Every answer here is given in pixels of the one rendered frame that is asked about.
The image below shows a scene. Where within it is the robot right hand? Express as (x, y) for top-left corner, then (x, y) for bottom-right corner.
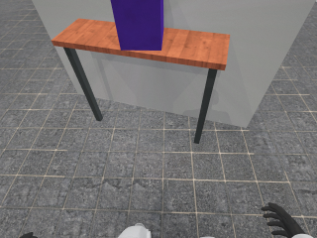
(261, 202), (306, 238)

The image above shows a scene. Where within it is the table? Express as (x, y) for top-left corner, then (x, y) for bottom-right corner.
(52, 18), (230, 144)

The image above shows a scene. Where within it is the carton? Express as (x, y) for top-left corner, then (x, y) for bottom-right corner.
(110, 0), (164, 51)

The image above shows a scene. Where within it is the left robot thigh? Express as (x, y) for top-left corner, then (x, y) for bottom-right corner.
(118, 225), (152, 238)

